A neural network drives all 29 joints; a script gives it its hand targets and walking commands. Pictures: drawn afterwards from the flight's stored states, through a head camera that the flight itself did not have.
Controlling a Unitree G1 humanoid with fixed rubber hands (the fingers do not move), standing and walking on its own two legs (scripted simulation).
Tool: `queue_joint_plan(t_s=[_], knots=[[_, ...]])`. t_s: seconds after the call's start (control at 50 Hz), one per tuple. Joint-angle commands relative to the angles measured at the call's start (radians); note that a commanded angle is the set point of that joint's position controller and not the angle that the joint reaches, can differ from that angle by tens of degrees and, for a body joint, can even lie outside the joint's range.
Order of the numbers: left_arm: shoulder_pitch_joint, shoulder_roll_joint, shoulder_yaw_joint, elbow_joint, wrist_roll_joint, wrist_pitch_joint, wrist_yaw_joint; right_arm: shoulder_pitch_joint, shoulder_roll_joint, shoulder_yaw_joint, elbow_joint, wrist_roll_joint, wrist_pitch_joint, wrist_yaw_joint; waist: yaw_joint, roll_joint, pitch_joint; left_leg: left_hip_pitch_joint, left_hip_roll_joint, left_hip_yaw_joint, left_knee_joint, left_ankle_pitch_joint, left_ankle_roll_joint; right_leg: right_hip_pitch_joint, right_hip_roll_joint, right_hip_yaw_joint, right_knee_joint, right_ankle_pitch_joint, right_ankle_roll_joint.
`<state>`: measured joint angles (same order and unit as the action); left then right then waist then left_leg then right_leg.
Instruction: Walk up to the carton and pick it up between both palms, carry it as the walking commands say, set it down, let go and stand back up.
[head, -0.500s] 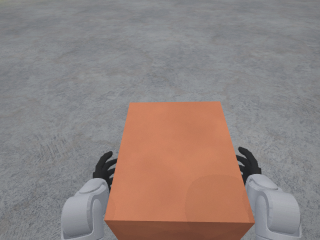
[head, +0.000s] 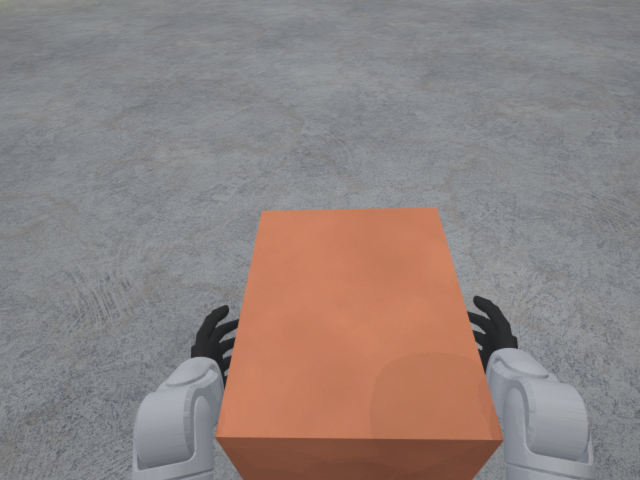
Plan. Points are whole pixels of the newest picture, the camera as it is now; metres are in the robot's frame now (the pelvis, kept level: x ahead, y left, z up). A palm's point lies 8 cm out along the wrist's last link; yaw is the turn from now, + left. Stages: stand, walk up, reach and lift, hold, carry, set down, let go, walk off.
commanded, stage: carry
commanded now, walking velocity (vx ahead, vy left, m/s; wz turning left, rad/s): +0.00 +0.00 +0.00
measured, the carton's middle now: (350, 361) +0.30 +0.00 +0.00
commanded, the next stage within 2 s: none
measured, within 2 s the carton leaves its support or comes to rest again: neither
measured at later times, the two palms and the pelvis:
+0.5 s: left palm (274, 365) +0.26 +0.09 +0.06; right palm (581, 424) +0.20 -0.23 +0.06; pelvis -0.01 -0.01 -0.01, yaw -10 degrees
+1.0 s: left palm (232, 360) +0.25 +0.14 +0.08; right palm (546, 401) +0.21 -0.19 +0.09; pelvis -0.02 +0.01 +0.00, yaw -10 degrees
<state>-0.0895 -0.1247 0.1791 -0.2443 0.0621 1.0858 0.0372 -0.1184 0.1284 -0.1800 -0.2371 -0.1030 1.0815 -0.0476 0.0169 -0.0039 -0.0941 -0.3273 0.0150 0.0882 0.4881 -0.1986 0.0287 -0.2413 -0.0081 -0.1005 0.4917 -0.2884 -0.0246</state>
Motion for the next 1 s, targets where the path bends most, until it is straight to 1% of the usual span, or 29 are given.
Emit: queue_joint_plan(t_s=[0.0,0.04,0.12,0.16,0.18,0.22,0.26,0.32,0.34,0.36,0.38,0.4,0.42,0.44,0.46,0.48,0.52,0.54,0.62,0.66,0.68,0.7,0.72,0.74,0.76,0.8,0.82,0.88,0.98], knots=[[-0.435,-0.7,-0.618,0.022,-0.203,-0.061,-0.187,-0.41,0.721,0.63,0.025,0.238,-0.055,0.212,-0.008,0.011,-0.186,0.108,0.124,-0.126,-0.06,0.157,0.022,0.028,-0.127,0.113,-0.077,0.148,-0.003],[-0.445,-0.702,-0.608,0.04,-0.184,-0.108,-0.188,-0.426,0.72,0.622,0.046,0.227,-0.099,0.216,-0.009,0.007,-0.186,0.106,0.122,-0.125,-0.061,0.142,0.023,0.027,-0.129,0.112,-0.079,0.142,-0.005],[-0.469,-0.733,-0.677,-0.059,-0.228,-0.114,-0.187,-0.439,0.753,0.69,-0.038,0.274,-0.102,0.217,-0.007,0.002,-0.204,0.111,0.117,-0.123,-0.06,0.148,0.025,0.034,-0.128,0.112,-0.077,0.154,-0.007],[-0.488,-0.783,-0.807,-0.243,-0.33,-0.042,-0.188,-0.431,0.799,0.794,-0.197,0.356,-0.032,0.214,-0.01,0.002,-0.231,0.145,0.122,-0.098,-0.05,0.169,0.005,0.025,-0.131,0.139,-0.071,0.22,-0.013],[-0.47,-0.788,-0.828,-0.268,-0.351,0.003,-0.189,-0.397,0.8,0.803,-0.212,0.362,0.009,0.212,-0.012,0.003,-0.238,0.154,0.133,-0.093,-0.031,0.199,-0.003,0.01,-0.127,0.145,-0.037,0.26,-0.013],[-0.392,-0.759,-0.823,-0.238,-0.35,0.062,-0.198,-0.302,0.764,0.777,-0.181,0.331,0.059,0.208,-0.017,0.015,-0.248,0.176,0.177,-0.09,0.001,0.253,-0.013,-0.041,-0.11,0.147,0.041,0.286,-0.012],[-0.364,-0.741,-0.822,-0.213,-0.353,0.092,-0.211,-0.272,0.742,0.761,-0.167,0.312,0.086,0.206,-0.021,0.05,-0.214,0.178,0.238,-0.111,0.007,0.257,-0.001,-0.133,-0.083,0.135,0.12,0.198,-0.011],[-0.404,-0.754,-0.819,-0.216,-0.365,0.107,-0.225,-0.308,0.752,0.752,-0.169,0.315,0.102,0.208,-0.025,0.124,-0.16,0.16,0.36,-0.172,-0.038,0.174,0.049,-0.268,-0.042,0.124,0.206,-0.05,-0.01],[-0.419,-0.76,-0.818,-0.218,-0.369,0.107,-0.228,-0.328,0.761,0.752,-0.171,0.317,0.102,0.207,-0.022,0.144,-0.157,0.11,0.389,-0.178,-0.048,0.13,0.05,-0.25,-0.042,0.129,0.213,-0.119,-0.02],[-0.429,-0.765,-0.818,-0.224,-0.371,0.104,-0.228,-0.344,0.771,0.755,-0.177,0.321,0.102,0.206,-0.018,0.131,-0.15,0.047,0.389,-0.147,-0.045,0.064,0.029,-0.21,-0.046,0.139,0.187,-0.124,-0.034],[-0.442,-0.766,-0.814,-0.227,-0.368,0.1,-0.226,-0.363,0.781,0.761,-0.185,0.328,0.102,0.207,-0.015,0.083,-0.138,-0.021,0.35,-0.107,-0.019,-0.016,-0.007,-0.163,-0.058,0.181,0.118,-0.094,-0.047],[-0.457,-0.761,-0.81,-0.232,-0.362,0.097,-0.221,-0.387,0.797,0.772,-0.205,0.344,0.102,0.211,-0.018,-0.032,-0.128,-0.076,0.265,-0.027,0.095,-0.124,-0.061,-0.142,-0.132,0.331,-0.009,-0.028,-0.071],[-0.45,-0.758,-0.802,-0.225,-0.358,0.097,-0.215,-0.41,0.803,0.785,-0.231,0.358,0.101,0.216,-0.023,-0.169,-0.137,-0.177,0.139,0.05,0.273,-0.201,-0.123,-0.082,-0.252,0.56,-0.127,0.075,-0.117],[-0.419,-0.772,-0.791,-0.216,-0.354,0.099,-0.209,-0.429,0.794,0.793,-0.241,0.368,0.101,0.221,-0.011,-0.194,-0.144,-0.284,0.078,0.029,0.398,-0.334,-0.14,0.003,-0.326,0.653,-0.143,0.276,-0.164],[-0.415,-0.78,-0.777,-0.213,-0.343,0.097,-0.201,-0.428,0.807,0.796,-0.222,0.379,0.1,0.226,-0.007,-0.134,-0.187,-0.334,0.082,-0.023,0.482,-0.383,-0.13,0.082,-0.323,0.604,-0.097,0.42,-0.181],[-0.407,-0.788,-0.771,-0.217,-0.331,0.092,-0.192,-0.433,0.814,0.807,-0.224,0.396,0.096,0.232,-0.007,-0.091,-0.228,-0.343,0.079,-0.045,0.509,-0.377,-0.12,0.128,-0.297,0.532,-0.054,0.526,-0.174],[-0.396,-0.794,-0.761,-0.229,-0.317,0.08,-0.179,-0.464,0.823,0.835,-0.253,0.427,0.088,0.239,-0.005,-0.105,-0.281,-0.307,0.069,-0.043,0.489,-0.323,-0.108,0.168,-0.229,0.399,-0.004,0.641,-0.147],[-0.39,-0.794,-0.755,-0.224,-0.311,0.077,-0.176,-0.47,0.823,0.84,-0.259,0.433,0.085,0.24,-0.004,-0.12,-0.291,-0.286,0.06,-0.036,0.464,-0.308,-0.106,0.175,-0.211,0.365,0.001,0.66,-0.145],[-0.347,-0.781,-0.743,-0.192,-0.287,0.079,-0.172,-0.435,0.805,0.824,-0.227,0.422,0.092,0.242,-0.005,-0.15,-0.286,-0.139,0.009,-0.007,0.246,-0.283,-0.094,0.137,-0.196,0.322,-0.017,0.654,-0.138],[-0.362,-0.776,-0.746,-0.176,-0.285,0.085,-0.175,-0.416,0.808,0.814,-0.198,0.411,0.097,0.245,-0.024,-0.136,-0.275,0.017,-0.008,0.008,0.017,-0.11,-0.085,0.07,-0.171,0.283,-0.018,0.542,-0.103],[-0.362,-0.768,-0.743,-0.156,-0.286,0.087,-0.177,-0.41,0.803,0.806,-0.181,0.403,0.098,0.246,-0.024,-0.128,-0.267,0.111,0.012,-0.017,-0.068,-0.025,-0.08,0.018,-0.153,0.275,-0.012,0.446,-0.079],[-0.363,-0.754,-0.738,-0.141,-0.287,0.087,-0.179,-0.407,0.794,0.794,-0.167,0.394,0.1,0.247,-0.015,-0.087,-0.256,0.185,0.079,-0.096,-0.111,0.042,-0.063,-0.043,-0.129,0.259,0.024,0.367,-0.053],[-0.369,-0.744,-0.736,-0.135,-0.291,0.087,-0.181,-0.396,0.781,0.776,-0.153,0.378,0.097,0.245,-0.003,0.046,-0.241,0.226,0.208,-0.226,-0.101,0.255,-0.023,-0.132,-0.078,0.217,0.07,0.221,-0.012],[-0.418,-0.77,-0.764,-0.173,-0.3,0.089,-0.189,-0.404,0.802,0.776,-0.162,0.378,0.094,0.243,-0.007,0.138,-0.237,0.199,0.258,-0.24,-0.096,0.335,0.025,-0.128,-0.044,0.166,0.065,0.002,0.011],[-0.44,-0.78,-0.782,-0.19,-0.31,0.09,-0.193,-0.426,0.811,0.776,-0.171,0.384,0.095,0.242,-0.007,0.151,-0.214,0.175,0.265,-0.245,-0.125,0.267,0.041,-0.121,-0.039,0.159,0.051,-0.048,0.014],[-0.497,-0.787,-0.805,-0.217,-0.339,0.095,-0.2,-0.434,0.818,0.767,-0.164,0.37,0.099,0.237,-0.009,0.114,-0.158,0.1,0.214,-0.212,-0.15,0.053,0.017,-0.09,-0.045,0.167,-0.016,0.018,0.012],[-0.503,-0.776,-0.801,-0.208,-0.346,0.101,-0.202,-0.427,0.809,0.76,-0.155,0.36,0.102,0.233,-0.01,0.095,-0.143,0.085,0.185,-0.183,-0.139,0.012,0.004,-0.081,-0.056,0.181,-0.039,0.065,0.012],[-0.479,-0.761,-0.788,-0.164,-0.354,0.114,-0.21,-0.398,0.794,0.749,-0.129,0.338,0.113,0.223,-0.018,0.046,-0.166,0.117,0.132,-0.13,-0.076,0.052,-0.014,-0.071,-0.079,0.205,-0.064,0.154,0.01],[-0.491,-0.777,-0.768,-0.137,-0.352,0.111,-0.216,-0.431,0.806,0.751,-0.125,0.34,0.11,0.223,-0.02,0.009,-0.175,0.112,0.12,-0.135,-0.068,0.045,-0.009,-0.057,-0.087,0.202,-0.076,0.156,0.007]])
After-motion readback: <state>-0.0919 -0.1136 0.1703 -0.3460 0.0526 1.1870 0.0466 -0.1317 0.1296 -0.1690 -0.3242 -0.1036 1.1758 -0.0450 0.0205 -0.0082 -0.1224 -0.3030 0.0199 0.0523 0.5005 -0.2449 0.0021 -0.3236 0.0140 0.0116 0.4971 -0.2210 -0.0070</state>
